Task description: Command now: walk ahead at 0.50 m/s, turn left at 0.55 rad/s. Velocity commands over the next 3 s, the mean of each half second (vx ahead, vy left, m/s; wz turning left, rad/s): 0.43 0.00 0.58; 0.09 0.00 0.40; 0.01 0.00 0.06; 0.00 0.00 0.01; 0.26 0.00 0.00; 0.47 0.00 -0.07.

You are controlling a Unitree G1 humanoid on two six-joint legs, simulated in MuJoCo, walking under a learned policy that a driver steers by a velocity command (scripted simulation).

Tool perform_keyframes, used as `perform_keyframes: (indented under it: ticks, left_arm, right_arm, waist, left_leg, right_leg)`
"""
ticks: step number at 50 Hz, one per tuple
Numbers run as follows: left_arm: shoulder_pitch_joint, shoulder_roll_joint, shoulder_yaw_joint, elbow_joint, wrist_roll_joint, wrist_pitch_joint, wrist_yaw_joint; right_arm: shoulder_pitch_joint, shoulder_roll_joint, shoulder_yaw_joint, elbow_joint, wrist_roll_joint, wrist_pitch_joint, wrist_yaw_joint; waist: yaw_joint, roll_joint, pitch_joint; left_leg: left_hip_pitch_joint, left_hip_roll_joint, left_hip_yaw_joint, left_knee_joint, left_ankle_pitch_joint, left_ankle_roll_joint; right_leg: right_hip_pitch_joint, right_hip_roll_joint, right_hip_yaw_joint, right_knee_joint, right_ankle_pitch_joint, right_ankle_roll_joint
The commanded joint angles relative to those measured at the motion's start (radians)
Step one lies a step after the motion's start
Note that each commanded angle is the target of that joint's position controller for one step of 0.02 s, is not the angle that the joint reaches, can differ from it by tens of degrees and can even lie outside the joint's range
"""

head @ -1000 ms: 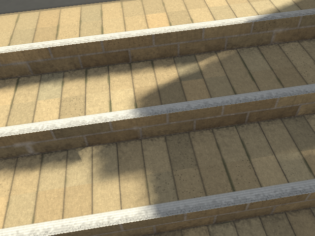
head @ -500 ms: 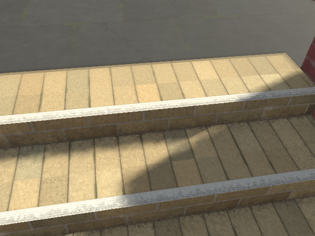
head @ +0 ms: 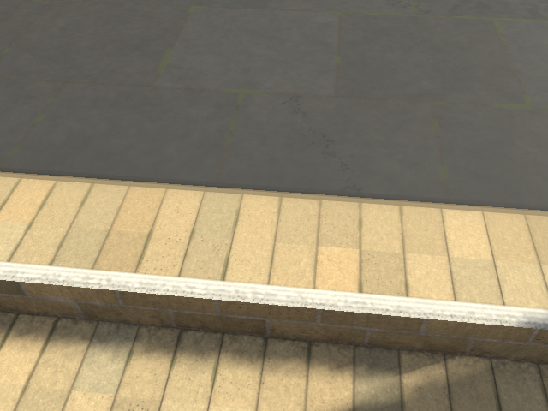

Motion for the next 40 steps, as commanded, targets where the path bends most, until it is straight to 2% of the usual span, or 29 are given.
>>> perform_keyframes:
  ticks: [1,3,5,6,10,11,13,15,17,18,19,20,21,22,23,24,25,26,27,29,32,33,34,35,36,37,38,39,40]
  left_arm:
    - [0.052,-0.092,-0.028,0.067,-0.008,-0.012,-0.025]
    - [0.03,-0.061,-0.025,0.055,-0.002,-0.002,-0.016]
    - [0.035,-0.03,-0.029,0.037,0.016,-0.01,-0.005]
    - [0.079,-0.008,-0.028,0.045,0.026,-0.007,0.001]
    - [0.241,0.032,-0.021,0.059,0.014,0.009,0.029]
    - [0.291,0.027,-0.022,0.068,0.017,0.015,0.038]
    - [0.34,0.03,-0.014,0.072,0.011,0.021,0.061]
    - [0.348,0.046,-0.004,0.058,0.004,0.034,0.088]
    - [0.283,0.059,0.0,0.036,-0.009,0.062,0.115]
    - [0.196,0.146,0.022,0.014,-0.027,0.073,0.118]
    - [0.276,0.165,0.024,0.03,-0.029,0.059,0.111]
    - [0.234,0.289,0.046,0.019,-0.038,0.046,0.098]
    - [0.151,0.332,0.055,-0.012,-0.057,0.037,0.084]
    - [0.194,0.281,0.048,-0.033,-0.075,0.01,0.079]
    - [0.284,0.041,-0.017,-0.117,-0.045,-0.02,0.038]
    - [0.239,0.121,0.015,-0.076,-0.047,-0.056,0.003]
    - [0.158,0.117,0.025,-0.118,-0.071,-0.044,-0.007]
    - [0.066,0.067,0.017,-0.162,-0.052,-0.032,0.011]
    - [0.01,0.038,0.009,-0.195,-0.04,-0.024,0.035]
    - [0.012,0.022,-0.007,-0.249,-0.041,-0.007,0.03]
    - [-0.011,-0.015,-0.038,-0.292,-0.027,0.013,0.033]
    - [-0.002,0.029,-0.033,-0.299,-0.021,0.023,0.044]
    - [-0.008,0.081,-0.014,-0.288,-0.011,0.026,0.057]
    - [-0.03,0.098,-0.01,-0.295,-0.001,0.028,0.07]
    - [-0.032,0.085,-0.01,-0.295,0.004,0.033,0.079]
    - [-0.017,0.071,-0.01,-0.284,-0.008,0.039,0.09]
    - [-0.005,0.072,-0.01,-0.282,-0.019,0.047,0.095]
    - [-0.015,0.048,-0.013,-0.282,-0.03,0.057,0.095]
    - [-0.023,0.046,-0.013,-0.292,-0.04,0.064,0.095]
  right_arm:
    - [0.077,0.177,0.064,-0.078,0.014,0.027,0.008]
    - [0.023,0.152,0.072,-0.105,-0.005,0.041,0.001]
    - [-0.034,0.093,0.059,-0.13,-0.024,0.04,0.002]
    - [-0.043,0.091,0.058,-0.123,-0.02,0.045,-0.002]
    - [-0.173,0.073,0.054,-0.186,-0.018,0.056,-0.016]
    - [-0.253,0.083,0.06,-0.216,-0.011,0.055,-0.018]
    - [-0.342,0.102,0.072,-0.263,-0.003,0.046,-0.011]
    - [-0.442,0.125,0.094,-0.326,0.003,0.034,0.005]
    - [-0.493,0.116,0.1,-0.377,-0.002,0.027,0.039]
    - [-0.48,0.144,0.116,-0.388,0.008,0.021,0.063]
    - [-0.449,0.082,0.078,-0.362,0.003,0.021,0.054]
    - [-0.249,0.028,0.037,-0.326,0.011,0.006,0.053]
    - [0.042,-0.09,-0.019,-0.246,0.009,-0.001,0.052]
    - [0.128,-0.229,-0.074,-0.227,-0.012,0.007,0.04]
    - [0.087,-0.352,-0.093,-0.21,-0.035,0.018,0.016]
    - [0.04,-0.249,-0.062,-0.254,-0.083,0.02,-0.003]
    - [0.011,-0.163,-0.037,-0.248,-0.072,0.01,0.006]
    - [-0.007,-0.118,-0.028,-0.226,-0.029,-0.002,0.016]
    - [-0.039,-0.082,-0.021,-0.202,-0.007,-0.013,0.013]
    - [-0.039,-0.046,-0.005,-0.179,-0.036,-0.03,0.012]
    - [-0.027,-0.038,0.002,-0.17,-0.026,-0.027,-0.002]
    - [-0.074,-0.075,-0.006,-0.19,-0.021,-0.025,-0.004]
    - [-0.111,-0.087,-0.005,-0.215,-0.028,-0.028,-0.008]
    - [-0.103,-0.112,-0.007,-0.216,-0.037,-0.033,-0.016]
    - [-0.091,-0.123,-0.006,-0.214,-0.047,-0.031,-0.025]
    - [-0.071,-0.121,0.002,-0.216,-0.057,-0.024,-0.032]
    - [-0.061,-0.117,0.008,-0.218,-0.054,-0.017,-0.038]
    - [-0.043,-0.094,0.021,-0.218,-0.06,-0.005,-0.04]
    - [-0.029,-0.086,0.028,-0.22,-0.053,0.004,-0.042]
  waist:
    - [-0.084,-0.1,0.123]
    - [-0.097,-0.081,0.141]
    - [-0.083,-0.071,0.101]
    - [-0.06,-0.09,0.091]
    - [0.023,-0.071,0.149]
    - [0.061,-0.089,0.162]
    - [0.084,-0.092,0.203]
    - [0.097,-0.096,0.231]
    - [0.067,-0.089,0.242]
    - [0.014,-0.119,0.215]
    - [0.025,-0.112,0.108]
    - [-0.098,-0.264,0.012]
    - [-0.23,-0.31,-0.098]
    - [-0.246,-0.246,-0.203]
    - [-0.061,0.323,-0.428]
    - [-0.076,0.15,-0.59]
    - [-0.072,0.052,-0.484]
    - [-0.057,-0.032,-0.323]
    - [-0.026,-0.062,-0.164]
    - [0.036,-0.024,-0.073]
    - [0.077,-0.037,-0.005]
    - [0.102,-0.056,0.015]
    - [0.102,-0.059,-0.005]
    - [0.093,-0.033,-0.029]
    - [0.081,0.006,-0.061]
    - [0.067,0.047,-0.089]
    - [0.056,0.051,-0.094]
    - [0.032,0.077,-0.101]
    - [0.019,0.065,-0.084]
  left_leg:
    - [-0.272,0.064,-0.075,0.149,0.022,0.046]
    - [-0.294,0.052,-0.029,0.022,0.074,-0.009]
    - [-0.346,0.058,-0.016,0.019,0.166,-0.052]
    - [-0.4,0.05,-0.001,0.099,0.162,-0.072]
    - [-0.706,0.075,-0.034,0.237,0.034,-0.105]
    - [-0.801,0.079,-0.019,0.306,-0.031,-0.108]
    - [-0.915,0.116,-0.018,0.27,-0.115,-0.111]
    - [-0.917,0.158,0.068,0.105,-0.166,-0.123]
    - [-0.675,0.207,0.141,-0.172,-0.116,-0.116]
    - [-0.282,0.179,0.236,-0.457,-0.176,-0.08]
    - [0.028,0.038,0.377,-0.439,-0.157,-0.058]
    - [0.167,-0.032,0.375,-0.466,-0.179,-0.014]
    - [0.346,-0.09,0.299,-0.673,-0.118,0.039]
    - [0.618,-0.055,0.017,-0.898,0.099,0.079]
    - [0.896,0.305,-0.684,-1.19,0.258,0.292]
    - [0.851,0.301,-0.792,-1.289,0.298,0.238]
    - [0.755,0.28,-0.671,-1.279,0.135,0.179]
    - [0.626,0.233,-0.595,-1.247,0.013,0.126]
    - [0.468,0.198,-0.48,-1.217,-0.038,0.102]
    - [0.315,0.161,-0.388,-1.259,0.012,0.075]
    - [0.238,0.101,-0.223,-1.274,0.119,0.044]
    - [0.194,0.073,-0.183,-1.299,0.134,0.034]
    - [0.183,0.064,-0.159,-1.323,0.235,0.013]
    - [0.191,0.07,-0.15,-1.336,0.308,0.007]
    - [0.226,0.093,-0.165,-1.329,0.365,0.016]
    - [0.276,0.121,-0.186,-1.319,0.379,0.035]
    - [0.306,0.134,-0.192,-1.322,0.343,0.042]
    - [0.364,0.16,-0.236,-1.314,0.281,0.055]
    - [0.407,0.166,-0.256,-1.32,0.175,0.056]
  right_leg:
    - [0.079,-0.198,0.239,-0.493,0.047,-0.032]
    - [0.024,-0.163,0.113,-0.526,0.07,-0.051]
    - [0.081,-0.18,0.077,-0.563,0.153,-0.075]
    - [0.143,-0.199,0.084,-0.553,0.146,-0.095]
    - [0.426,-0.268,0.107,-0.543,0.13,-0.098]
    - [0.511,-0.292,0.12,-0.558,0.158,-0.099]
    - [0.623,-0.312,0.098,-0.572,0.155,-0.08]
    - [0.622,-0.281,0.044,-0.628,0.115,-0.061]
    - [0.494,-0.234,-0.049,-0.691,0.237,-0.043]
    - [0.292,-0.204,-0.12,-0.775,0.51,-0.062]
    - [0.26,-0.196,-0.124,-0.671,1.106,-0.112]
    - [0.358,-0.24,-0.104,-0.488,1.704,-0.119]
    - [0.433,-0.204,-0.088,-0.228,1.803,-0.084]
    - [0.294,-0.141,-0.024,0.059,1.294,0.003]
    - [-0.069,0.143,0.083,0.573,-0.049,0.098]
    - [0.011,0.157,0.379,0.807,-0.056,0.061]
    - [-0.07,0.141,0.366,0.889,-0.014,0.05]
    - [-0.17,0.121,0.34,0.928,0.0,0.024]
    - [-0.251,0.096,0.329,0.967,0.005,-0.001]
    - [-0.274,0.078,0.324,1.075,-0.002,-0.052]
    - [-0.37,0.065,0.322,1.007,0.069,-0.05]
    - [-0.354,0.047,0.303,0.842,0.099,-0.032]
    - [-0.314,0.044,0.28,0.749,0.179,-0.017]
    - [-0.305,0.05,0.263,0.693,0.239,0.003]
    - [-0.318,0.06,0.252,0.728,0.271,0.025]
    - [-0.355,0.067,0.256,0.812,0.264,0.047]
    - [-0.384,0.066,0.271,0.831,0.252,0.061]
    - [-0.457,0.079,0.268,0.976,0.193,0.078]
    - [-0.517,0.078,0.29,1.021,0.149,0.084]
